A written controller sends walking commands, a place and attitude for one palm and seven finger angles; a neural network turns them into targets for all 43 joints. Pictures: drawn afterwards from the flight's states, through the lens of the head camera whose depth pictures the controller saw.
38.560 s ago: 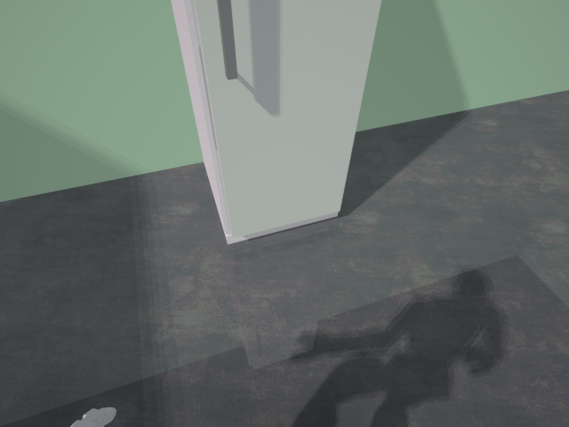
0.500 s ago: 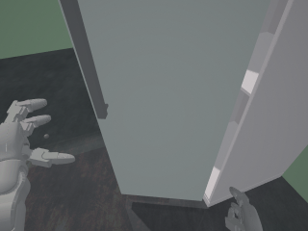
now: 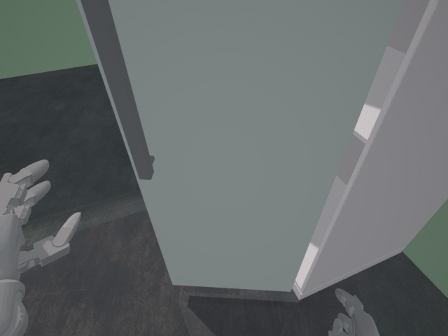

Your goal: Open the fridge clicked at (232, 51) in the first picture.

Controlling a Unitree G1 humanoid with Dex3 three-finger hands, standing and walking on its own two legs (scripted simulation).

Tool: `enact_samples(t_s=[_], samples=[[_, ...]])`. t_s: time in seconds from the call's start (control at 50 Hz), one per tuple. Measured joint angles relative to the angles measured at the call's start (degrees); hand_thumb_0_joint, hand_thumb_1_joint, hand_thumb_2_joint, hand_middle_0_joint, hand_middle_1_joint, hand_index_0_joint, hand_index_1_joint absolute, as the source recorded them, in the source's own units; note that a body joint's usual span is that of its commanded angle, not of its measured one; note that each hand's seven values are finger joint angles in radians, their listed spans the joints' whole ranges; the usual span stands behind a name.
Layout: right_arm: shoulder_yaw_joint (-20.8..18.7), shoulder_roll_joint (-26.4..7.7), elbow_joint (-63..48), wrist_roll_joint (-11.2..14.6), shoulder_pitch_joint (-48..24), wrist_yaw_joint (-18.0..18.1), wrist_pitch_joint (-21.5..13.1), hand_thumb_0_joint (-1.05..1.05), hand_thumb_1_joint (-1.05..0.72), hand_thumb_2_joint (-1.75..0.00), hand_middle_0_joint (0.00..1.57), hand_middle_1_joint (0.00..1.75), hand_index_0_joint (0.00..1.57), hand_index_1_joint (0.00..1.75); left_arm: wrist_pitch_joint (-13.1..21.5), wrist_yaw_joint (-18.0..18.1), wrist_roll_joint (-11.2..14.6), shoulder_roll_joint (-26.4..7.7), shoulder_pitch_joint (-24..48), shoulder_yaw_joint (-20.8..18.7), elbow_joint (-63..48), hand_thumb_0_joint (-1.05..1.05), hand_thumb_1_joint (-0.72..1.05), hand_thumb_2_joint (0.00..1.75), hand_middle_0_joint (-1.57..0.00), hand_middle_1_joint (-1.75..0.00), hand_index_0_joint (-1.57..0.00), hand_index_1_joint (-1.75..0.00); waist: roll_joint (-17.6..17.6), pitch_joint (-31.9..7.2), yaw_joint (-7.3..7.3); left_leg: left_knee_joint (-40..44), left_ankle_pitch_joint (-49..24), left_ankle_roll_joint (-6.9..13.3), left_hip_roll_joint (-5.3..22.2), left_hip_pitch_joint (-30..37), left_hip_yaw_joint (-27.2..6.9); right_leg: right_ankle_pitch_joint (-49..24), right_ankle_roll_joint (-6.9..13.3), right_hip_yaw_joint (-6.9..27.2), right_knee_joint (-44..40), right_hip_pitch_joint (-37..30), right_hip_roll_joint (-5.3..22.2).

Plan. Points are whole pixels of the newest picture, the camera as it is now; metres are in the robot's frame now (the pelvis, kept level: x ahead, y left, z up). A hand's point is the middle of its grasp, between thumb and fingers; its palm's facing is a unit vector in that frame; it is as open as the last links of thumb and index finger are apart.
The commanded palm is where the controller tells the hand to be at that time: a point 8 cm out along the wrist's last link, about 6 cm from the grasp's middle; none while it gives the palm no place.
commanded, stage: draw the hand back to the body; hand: left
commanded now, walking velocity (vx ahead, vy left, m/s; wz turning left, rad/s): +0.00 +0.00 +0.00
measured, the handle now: (130, 100) +0.45 +0.24 +0.22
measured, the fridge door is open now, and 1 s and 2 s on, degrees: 64 64 64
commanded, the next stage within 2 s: step back with the hand held close in 0.46 s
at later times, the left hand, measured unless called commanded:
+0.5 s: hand (45, 241) +0.18 +0.27 +0.16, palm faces +0.48 -0.80 -0.36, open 7.5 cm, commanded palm +0.13 +0.30 +0.17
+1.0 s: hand (16, 267) +0.14 +0.28 +0.16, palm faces +0.38 -0.79 -0.49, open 7.5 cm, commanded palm +0.09 +0.32 +0.17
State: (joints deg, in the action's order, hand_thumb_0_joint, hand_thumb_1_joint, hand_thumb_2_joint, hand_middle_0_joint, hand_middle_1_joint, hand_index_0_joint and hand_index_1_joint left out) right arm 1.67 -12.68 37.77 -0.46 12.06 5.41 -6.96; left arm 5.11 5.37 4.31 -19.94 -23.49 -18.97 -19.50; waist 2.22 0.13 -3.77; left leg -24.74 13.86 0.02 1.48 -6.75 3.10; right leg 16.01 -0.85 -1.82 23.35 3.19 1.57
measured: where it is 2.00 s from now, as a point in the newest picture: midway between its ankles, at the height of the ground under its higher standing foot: outside the picture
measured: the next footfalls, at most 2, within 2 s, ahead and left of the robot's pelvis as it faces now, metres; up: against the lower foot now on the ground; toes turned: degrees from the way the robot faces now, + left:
right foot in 1.68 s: -0.26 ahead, -0.10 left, +0.00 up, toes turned +2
left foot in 1.80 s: -0.07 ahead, +0.11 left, +0.00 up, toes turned +1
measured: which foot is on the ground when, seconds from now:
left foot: down 0.00-1.00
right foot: down 0.00-1.00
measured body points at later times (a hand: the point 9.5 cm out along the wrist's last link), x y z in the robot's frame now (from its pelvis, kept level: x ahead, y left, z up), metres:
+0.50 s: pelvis +0.00 +0.00 +0.00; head -0.03 -0.01 +0.45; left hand +0.15 +0.31 +0.18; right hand +0.19 -0.21 -0.08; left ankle +0.00 +0.12 -0.74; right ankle -0.03 -0.13 -0.74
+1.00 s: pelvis -0.05 +0.02 +0.00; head -0.04 +0.03 +0.45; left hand +0.12 +0.32 +0.18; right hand +0.13 -0.22 -0.08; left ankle +0.00 +0.12 -0.74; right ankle -0.03 -0.13 -0.74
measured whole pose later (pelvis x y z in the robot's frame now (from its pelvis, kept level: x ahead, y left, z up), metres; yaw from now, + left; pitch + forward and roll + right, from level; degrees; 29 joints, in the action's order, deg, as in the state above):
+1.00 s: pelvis -0.05 +0.02 +0.00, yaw +0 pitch -1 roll -1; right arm -0.1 -13.0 30.6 0.7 10.9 5.6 1.0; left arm 9.5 6.8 3.6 -25.7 -31.6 -23.3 -28.2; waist 0.6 1.7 -0.9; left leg -28.2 10.3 2.0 1.0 -17.5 3.1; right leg 11.5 -2.4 -1.6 25.4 13.1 2.1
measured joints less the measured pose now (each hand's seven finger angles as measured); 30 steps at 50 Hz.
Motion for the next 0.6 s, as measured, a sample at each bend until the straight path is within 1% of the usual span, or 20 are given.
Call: enact_samples(t_s=[0.14, 0.26, 0.4, 0.6], samples=[[-0.1, 0.0, -1.0, -0.1, -0.5, -0.1, 0.4, 0.02, -0.9, -0.9, 0.2, 0.3, 0.2, 0.3, -0.7, 0.3, -0.2, 0.1, -2.8, -0.1, -2.5, 0.01, 0.68, 0.8, -0.21, -0.42, -0.21, -0.42, -0.1, -0.1, -0.79, -0.2, 0.3, 0.3, -0.3, -0.1, -0.3, 0.0, -0.3, -0.3, -0.4, -0.4, 0.3], [0.3, 0.3, -1.0, -0.3, -1.0, 0.1, 0.6, 0.01, -0.9, -0.9, 0.2, 0.3, 0.2, 0.3, -1.4, 0.9, -0.4, 0.5, -1.8, 0.0, -2.4, 0.01, 0.82, 0.87, -0.21, -0.34, -0.21, -0.35, 0.0, 0.0, -1.33, -0.2, 0.1, 0.4, -0.6, -0.1, -0.7, -0.1, -0.4, -0.7, -0.6, -0.6, 0.6], [0.7, 0.8, -1.1, -0.3, -1.0, 0.0, 1.0, 0.01, -0.9, -0.9, 0.21, 0.3, 0.2, 0.3, -1.8, 1.0, -0.4, 0.7, -0.8, 0.1, -1.9, 0.02, 0.87, 0.89, -0.21, -0.31, -0.21, -0.31, 0.0, 0.3, -1.09, 0.2, -0.3, 0.4, -0.6, 0.2, -0.7, -0.4, -0.4, -0.7, -0.8, -0.8, 0.5], [0.3, 0.4, -0.4, -0.3, 0.0, 0.0, 1.2, 0.01, -0.9, -0.9, 0.21, 0.3, 0.2, 0.3, -1.3, 0.7, -0.3, 0.3, -1.5, 0.1, -2.2, 0.02, 0.88, 0.9, -0.21, -0.3, -0.21, -0.31, 0.3, 0.4, -0.61, 0.5, -0.7, 0.1, -0.2, 0.8, -0.7, -0.8, -0.1, -0.7, -1.3, -1.4, 0.1]])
